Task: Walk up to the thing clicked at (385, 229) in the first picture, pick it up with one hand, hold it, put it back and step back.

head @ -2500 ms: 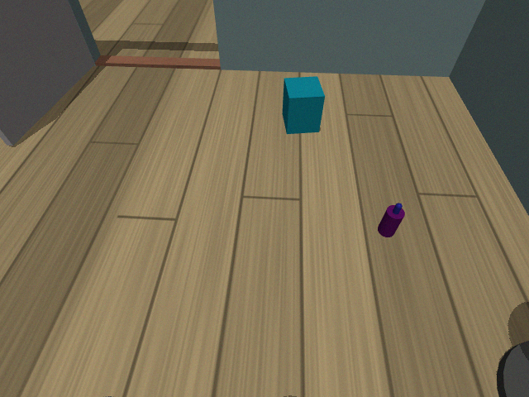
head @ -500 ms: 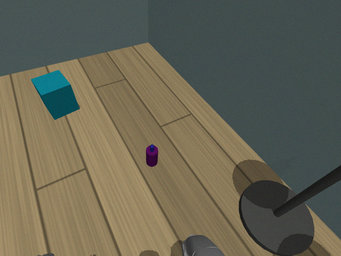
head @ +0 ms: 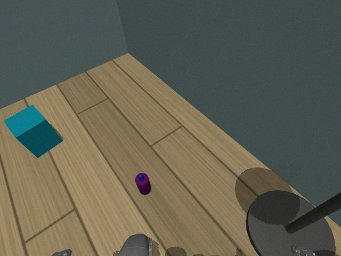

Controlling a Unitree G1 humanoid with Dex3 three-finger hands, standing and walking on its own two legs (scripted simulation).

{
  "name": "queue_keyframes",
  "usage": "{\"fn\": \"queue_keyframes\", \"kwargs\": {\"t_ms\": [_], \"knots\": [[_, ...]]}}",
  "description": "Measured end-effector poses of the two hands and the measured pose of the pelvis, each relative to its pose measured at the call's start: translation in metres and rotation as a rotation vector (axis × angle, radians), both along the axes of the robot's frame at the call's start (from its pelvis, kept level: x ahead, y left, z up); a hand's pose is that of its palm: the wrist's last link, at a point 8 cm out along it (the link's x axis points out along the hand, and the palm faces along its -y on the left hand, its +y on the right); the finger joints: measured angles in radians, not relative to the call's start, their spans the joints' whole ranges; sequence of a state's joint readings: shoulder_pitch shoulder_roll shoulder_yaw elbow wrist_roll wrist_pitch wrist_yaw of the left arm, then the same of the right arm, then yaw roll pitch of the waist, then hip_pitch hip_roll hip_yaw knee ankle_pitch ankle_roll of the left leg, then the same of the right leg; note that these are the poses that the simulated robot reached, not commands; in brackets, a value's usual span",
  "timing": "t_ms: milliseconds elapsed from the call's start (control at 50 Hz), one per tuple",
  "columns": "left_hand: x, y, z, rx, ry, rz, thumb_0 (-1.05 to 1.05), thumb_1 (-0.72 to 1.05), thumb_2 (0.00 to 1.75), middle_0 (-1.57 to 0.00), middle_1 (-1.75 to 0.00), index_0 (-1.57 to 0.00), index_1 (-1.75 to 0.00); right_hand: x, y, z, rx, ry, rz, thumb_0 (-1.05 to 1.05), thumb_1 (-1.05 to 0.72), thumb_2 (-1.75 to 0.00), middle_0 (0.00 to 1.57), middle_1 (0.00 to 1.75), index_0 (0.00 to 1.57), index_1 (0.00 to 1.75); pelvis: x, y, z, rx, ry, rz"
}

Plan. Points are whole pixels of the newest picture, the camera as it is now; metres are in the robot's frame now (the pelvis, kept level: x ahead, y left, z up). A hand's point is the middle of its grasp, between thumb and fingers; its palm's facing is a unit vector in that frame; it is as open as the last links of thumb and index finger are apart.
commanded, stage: walk up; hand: left
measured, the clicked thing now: (142, 182) +0.56 +0.21 -0.67
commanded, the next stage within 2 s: none
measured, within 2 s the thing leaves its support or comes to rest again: neither
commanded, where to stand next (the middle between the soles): +0.24 +0.03 m, yaw -2 degrees
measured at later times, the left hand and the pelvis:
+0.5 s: hand (84, 221) +0.22 +0.28 -0.15, palm faces -0.11 -0.92 -0.38, open 7.4 cm; pelvis +0.13 +0.01 -0.01, yaw -4 degrees
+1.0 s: hand (92, 211) +0.25 +0.26 -0.16, palm faces -0.06 -0.93 -0.36, open 7.4 cm; pelvis +0.12 +0.01 -0.01, yaw -4 degrees
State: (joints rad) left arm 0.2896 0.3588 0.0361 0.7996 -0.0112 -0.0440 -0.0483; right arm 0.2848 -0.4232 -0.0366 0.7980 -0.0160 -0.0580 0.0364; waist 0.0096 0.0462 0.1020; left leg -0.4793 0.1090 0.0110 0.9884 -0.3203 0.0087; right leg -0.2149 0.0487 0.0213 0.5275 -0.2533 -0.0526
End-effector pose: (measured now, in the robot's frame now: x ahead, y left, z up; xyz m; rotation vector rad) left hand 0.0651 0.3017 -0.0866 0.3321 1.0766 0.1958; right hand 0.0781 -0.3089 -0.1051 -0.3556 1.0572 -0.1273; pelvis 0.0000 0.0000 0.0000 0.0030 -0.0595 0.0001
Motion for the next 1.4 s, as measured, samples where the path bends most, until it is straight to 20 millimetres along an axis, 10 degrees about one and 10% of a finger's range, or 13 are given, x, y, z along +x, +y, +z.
{"fn": "queue_keyframes", "kwargs": {"t_ms": [160,380,720,1020,1220,1400], "knots": [[0.020,0.028,-0.027,-0.020,0.072,0.023,0.01,0.90,0.90,-0.20,-0.30,-0.21,-0.30,0.056,0.006,0.010,-0.073,0.011,0.009,0.00,-0.91,-0.90,0.21,0.30,0.20,0.30,0.059,0.018,-0.011,-0.036,0.017,0.001],[0.114,0.033,-0.033,-0.016,0.106,-0.071,0.01,0.91,0.90,-0.20,-0.30,-0.21,-0.30,0.073,0.018,0.027,-0.091,0.025,-0.092,0.00,-0.91,-0.90,0.21,0.30,0.20,0.30,0.113,0.022,-0.002,-0.011,0.006,-0.048],[0.186,-0.016,-0.017,0.081,0.016,-0.112,0.01,0.90,0.90,-0.20,-0.30,-0.21,-0.30,0.113,-0.003,-0.043,0.044,0.084,-0.157,0.01,-0.91,-0.90,0.21,0.30,0.20,0.30,0.131,-0.008,-0.020,0.012,0.011,-0.080],[0.177,0.006,-0.036,0.001,0.023,-0.048,0.01,0.90,0.90,-0.20,-0.30,-0.21,-0.30,0.064,0.006,-0.019,-0.038,0.201,-0.173,0.01,-0.91,-0.90,0.21,0.30,0.20,0.30,0.123,0.010,-0.013,0.009,0.003,-0.061],[0.145,0.008,-0.032,-0.012,0.145,0.008,0.01,0.90,0.90,-0.20,-0.30,-0.21,-0.30,0.096,0.015,-0.016,-0.006,0.182,-0.143,0.01,-0.91,-0.90,0.21,0.30,0.20,0.30,0.135,0.012,-0.002,-0.001,0.014,-0.052],[0.155,0.008,-0.021,0.002,0.153,0.039,0.01,0.90,0.90,-0.20,-0.30,-0.21,-0.30,0.140,0.022,-0.014,0.025,0.136,-0.116,0.00,-0.91,-0.90,0.21,0.30,0.20,0.30,0.148,0.011,0.005,0.002,0.021,-0.041]]}}
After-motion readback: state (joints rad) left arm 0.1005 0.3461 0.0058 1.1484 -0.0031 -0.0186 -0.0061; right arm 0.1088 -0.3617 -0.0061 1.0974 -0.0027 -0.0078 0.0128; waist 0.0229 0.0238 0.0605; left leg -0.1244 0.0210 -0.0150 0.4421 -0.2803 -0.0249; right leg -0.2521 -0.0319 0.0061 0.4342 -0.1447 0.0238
